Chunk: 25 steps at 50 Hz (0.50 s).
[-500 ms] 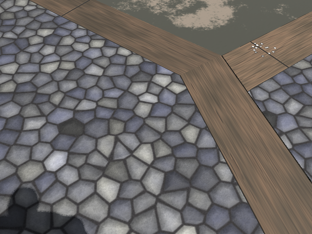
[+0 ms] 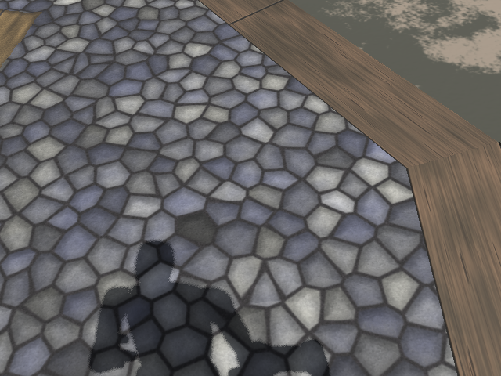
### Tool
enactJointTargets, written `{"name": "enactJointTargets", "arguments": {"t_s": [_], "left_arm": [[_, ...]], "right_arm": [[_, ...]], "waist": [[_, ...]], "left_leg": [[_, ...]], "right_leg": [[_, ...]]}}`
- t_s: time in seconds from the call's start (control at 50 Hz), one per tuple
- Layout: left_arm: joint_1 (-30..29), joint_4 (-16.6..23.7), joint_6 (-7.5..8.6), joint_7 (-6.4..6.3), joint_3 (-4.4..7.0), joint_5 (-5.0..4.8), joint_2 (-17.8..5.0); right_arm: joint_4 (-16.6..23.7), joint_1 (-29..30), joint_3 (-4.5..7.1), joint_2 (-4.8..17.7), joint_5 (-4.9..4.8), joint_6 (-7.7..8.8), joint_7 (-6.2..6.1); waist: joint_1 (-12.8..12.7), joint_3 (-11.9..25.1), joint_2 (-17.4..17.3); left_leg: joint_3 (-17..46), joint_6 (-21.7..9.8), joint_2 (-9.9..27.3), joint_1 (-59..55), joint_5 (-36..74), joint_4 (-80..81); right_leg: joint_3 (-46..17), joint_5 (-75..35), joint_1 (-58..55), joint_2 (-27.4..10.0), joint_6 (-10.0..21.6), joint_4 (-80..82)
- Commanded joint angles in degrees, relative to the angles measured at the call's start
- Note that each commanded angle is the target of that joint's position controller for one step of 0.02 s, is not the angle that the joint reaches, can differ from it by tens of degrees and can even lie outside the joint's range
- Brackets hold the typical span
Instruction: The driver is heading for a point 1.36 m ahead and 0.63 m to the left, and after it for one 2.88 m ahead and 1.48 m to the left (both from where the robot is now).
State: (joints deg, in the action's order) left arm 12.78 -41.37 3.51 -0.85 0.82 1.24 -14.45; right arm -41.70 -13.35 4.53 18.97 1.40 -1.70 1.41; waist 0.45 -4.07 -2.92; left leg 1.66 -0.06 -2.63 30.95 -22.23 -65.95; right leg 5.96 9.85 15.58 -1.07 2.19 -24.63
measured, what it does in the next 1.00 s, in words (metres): steps on the spot, turning left: left foot, then right foot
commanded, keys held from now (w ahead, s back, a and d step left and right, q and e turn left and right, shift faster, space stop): q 0.82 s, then no key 0.18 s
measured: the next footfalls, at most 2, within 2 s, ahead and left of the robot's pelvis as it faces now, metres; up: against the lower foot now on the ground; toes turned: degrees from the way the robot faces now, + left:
left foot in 0.26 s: +0.13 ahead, +0.12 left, +0.00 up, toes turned +11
right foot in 0.72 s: +0.15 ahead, -0.07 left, +0.00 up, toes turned +29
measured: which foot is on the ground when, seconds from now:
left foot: up 0.00-0.24, down 0.26-0.72, up 0.74-1.00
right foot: down 0.00-0.26, up 0.28-0.70, down 0.72-1.00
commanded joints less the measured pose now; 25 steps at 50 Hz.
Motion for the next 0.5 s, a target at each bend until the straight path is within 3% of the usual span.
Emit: {"name": "enactJointTargets", "arguments": {"t_s": [0.02,0.12,0.22,0.24,0.26,0.28,0.3,0.32,0.34,0.38,0.4,0.44,0.5], "left_arm": [[0.7,2.6,0.34,-0.32,2.23,-0.10,-7.7],[0.7,2.1,-0.79,-0.16,2.98,-0.13,-8.8],[3.1,1.4,-2.82,0.00,4.31,-0.56,-11.1],[3.7,0.9,-3.37,-0.12,4.40,-0.69,-10.9],[7.3,0.7,-3.79,-0.03,4.21,-0.17,-9.7],[8.2,4.6,-4.36,0.41,2.78,0.15,-4.8],[3.6,5.0,-5.52,-0.20,3.08,0.65,-7.4],[1.5,5.3,-5.91,-0.27,3.11,-0.07,-7.2],[0.4,4.9,-5.67,-0.35,3.04,-0.56,-6.9],[1.5,3.9,-5.61,-0.36,3.44,0.39,-8.0],[2.4,3.3,-5.91,-0.22,3.51,0.67,-8.0],[2.4,3.2,-6.31,0.00,3.24,0.29,-6.9],[0.0,4.1,-6.63,-0.13,2.82,0.00,-5.8]], "right_arm": [[3.5,-4.1,0.27,1.4,0.13,-0.81,0.76],[6.2,1.9,-0.83,-0.2,0.10,-1.06,1.75],[8.4,4.0,-0.37,0.8,0.10,-0.29,1.48],[7.7,1.8,-0.22,0.9,0.60,0.42,1.09],[7.0,-1.7,0.80,4.6,1.31,1.27,0.22],[8.8,-1.9,2.52,12.9,0.82,1.46,-0.44],[7.4,-8.4,3.48,12.9,-1.51,0.99,-0.62],[6.5,-7.3,2.66,10.6,-1.44,0.61,-1.02],[6.5,-3.4,1.79,7.8,-1.19,0.15,-1.50],[7.5,2.5,0.74,4.4,-1.30,-0.30,-2.00],[7.5,2.7,0.58,4.2,-1.13,-0.26,-1.80],[6.8,1.4,1.07,5.4,-0.88,0.13,-1.36],[6.1,-0.2,1.69,6.6,-0.55,-0.05,-1.14]], "waist": [[1.6,7.3,10.4],[0.2,6.7,11.6],[-1.3,6.6,11.2],[-0.1,7.6,8.3],[0.8,10.4,-1.1],[-1.0,10.9,-15.7],[5.0,15.6,-9.0],[3.5,12.0,-6.3],[1.7,7.7,-4.5],[-1.1,6.3,-4.8],[-1.4,7.6,-4.0],[-1.3,9.0,-2.1],[0.1,8.3,-3.3]], "left_leg": [[0.2,0.9,2.4,1.0,4.6,2.6],[-3.5,-0.1,3.6,-6.5,10.5,18.3],[-5.9,-2.4,1.9,-11.6,5.6,31.4],[-5.5,-3.3,1.1,-16.2,9.5,37.7],[3.8,-5.1,6.4,-23.9,18.2,43.4],[28.1,-13.5,23.7,-32.0,43.3,44.2],[29.6,-20.5,25.2,-32.5,47.0,44.4],[24.8,-20.2,22.4,-30.1,44.6,44.5],[20.2,-17.8,18.5,-25.6,39.7,45.6],[15.7,-14.0,12.9,-21.6,35.6,46.5],[15.1,-13.7,12.1,-21.1,36.8,46.4],[15.8,-13.7,11.7,-21.2,35.2,46.3],[19.1,-14.0,11.4,-20.6,24.5,47.5]], "right_leg": [[-7.0,-36.1,-6.3,-15.7,9.0,7.5],[0.1,-28.0,-3.6,-14.5,7.1,6.2],[0.6,-20.9,-7.2,-16.6,4.7,-2.1],[2.3,-16.6,-6.0,-15.1,2.8,-7.9],[4.9,-6.4,-0.8,-11.7,-0.3,-19.3],[6.5,28.1,16.4,-1.8,-4.8,-34.3],[-3.6,30.8,18.7,0.5,-4.9,-42.2],[-6.3,26.4,20.2,-0.8,-4.9,-44.7],[-7.2,21.4,19.9,-1.7,-4.6,-42.8],[-7.2,15.7,16.5,-1.9,-4.5,-38.5],[-6.8,14.9,14.8,-0.9,-4.5,-38.6],[-7.1,14.7,13.6,0.0,-4.6,-35.5],[-7.6,14.2,13.5,0.7,-4.5,-29.5]]}}
Keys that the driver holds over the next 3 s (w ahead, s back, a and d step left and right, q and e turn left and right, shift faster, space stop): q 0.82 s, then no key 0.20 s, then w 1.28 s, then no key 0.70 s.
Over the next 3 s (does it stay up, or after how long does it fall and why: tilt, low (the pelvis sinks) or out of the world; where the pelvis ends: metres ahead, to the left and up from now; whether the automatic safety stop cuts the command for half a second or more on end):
stays up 0.65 0.40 0.00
